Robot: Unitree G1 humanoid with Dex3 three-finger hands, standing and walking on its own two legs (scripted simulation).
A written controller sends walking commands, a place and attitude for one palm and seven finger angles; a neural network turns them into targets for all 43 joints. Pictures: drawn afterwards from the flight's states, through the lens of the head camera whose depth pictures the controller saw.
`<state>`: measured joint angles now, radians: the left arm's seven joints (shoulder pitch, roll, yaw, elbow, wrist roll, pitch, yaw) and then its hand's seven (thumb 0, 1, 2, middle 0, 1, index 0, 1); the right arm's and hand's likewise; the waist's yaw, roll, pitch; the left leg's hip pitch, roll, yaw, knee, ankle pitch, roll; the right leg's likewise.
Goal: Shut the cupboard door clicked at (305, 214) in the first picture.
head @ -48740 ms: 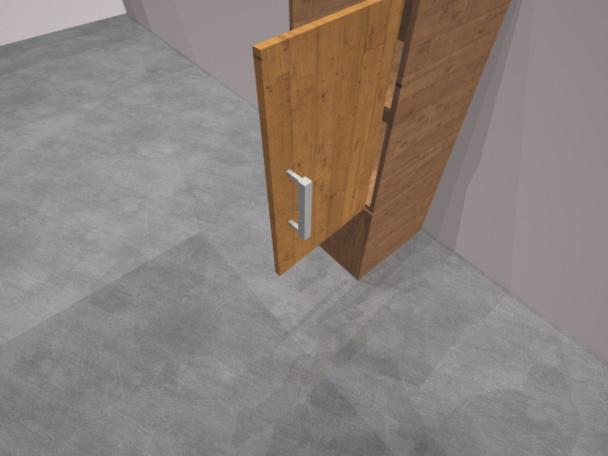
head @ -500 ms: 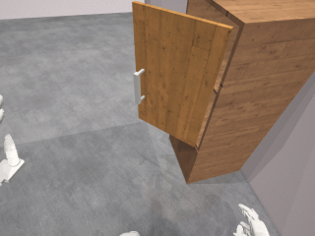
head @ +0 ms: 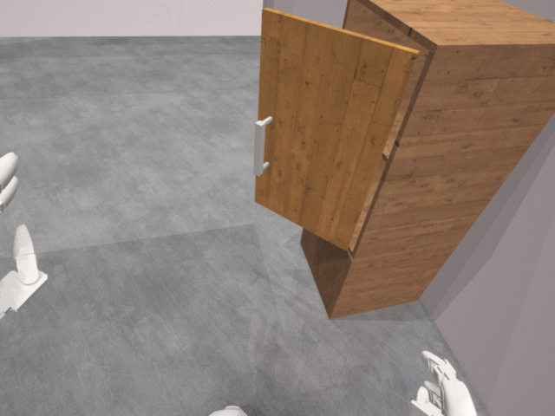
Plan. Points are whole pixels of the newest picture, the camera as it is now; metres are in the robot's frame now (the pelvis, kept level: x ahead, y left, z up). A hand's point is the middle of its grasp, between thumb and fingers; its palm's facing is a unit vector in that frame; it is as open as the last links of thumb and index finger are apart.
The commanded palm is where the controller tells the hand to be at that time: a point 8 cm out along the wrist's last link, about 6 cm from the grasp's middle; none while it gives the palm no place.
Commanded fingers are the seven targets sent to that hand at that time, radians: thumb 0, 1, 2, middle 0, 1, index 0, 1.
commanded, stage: step back with the hand held close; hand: left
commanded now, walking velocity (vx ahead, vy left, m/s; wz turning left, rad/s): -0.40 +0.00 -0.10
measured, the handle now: (263, 146) +0.81 +0.08 -0.07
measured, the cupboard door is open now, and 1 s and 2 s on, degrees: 42 42 42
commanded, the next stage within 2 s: stop stepping back and stand still in 0.02 s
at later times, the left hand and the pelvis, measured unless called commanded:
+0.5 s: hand out of the picture +0.02 +0.32 +0.20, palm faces +0.33 -0.83 -0.45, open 7.4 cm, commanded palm -0.01 +0.36 +0.19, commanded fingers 0.00 0.90 0.90 -0.20 -0.30 -0.20 -0.30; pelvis -0.18 +0.08 -0.01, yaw -6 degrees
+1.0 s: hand out of the picture -0.12 +0.41 +0.21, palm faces +0.43 -0.77 -0.46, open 7.4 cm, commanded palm -0.17 +0.45 +0.19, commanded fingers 0.00 0.90 0.90 -0.20 -0.30 -0.20 -0.30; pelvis -0.33 +0.16 +0.00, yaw -3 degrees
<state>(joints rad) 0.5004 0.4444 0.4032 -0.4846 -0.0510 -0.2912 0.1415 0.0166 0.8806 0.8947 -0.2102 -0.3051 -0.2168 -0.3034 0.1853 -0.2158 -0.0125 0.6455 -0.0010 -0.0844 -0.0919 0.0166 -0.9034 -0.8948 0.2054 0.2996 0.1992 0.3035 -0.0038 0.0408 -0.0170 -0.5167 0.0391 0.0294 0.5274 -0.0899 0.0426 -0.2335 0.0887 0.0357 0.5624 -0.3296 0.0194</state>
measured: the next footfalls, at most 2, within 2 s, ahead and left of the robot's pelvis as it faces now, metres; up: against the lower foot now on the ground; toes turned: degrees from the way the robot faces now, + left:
left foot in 0.26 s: +0.12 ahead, +0.09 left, +0.01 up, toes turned -4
right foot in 0.48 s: -0.15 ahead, +0.00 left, +0.01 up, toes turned -10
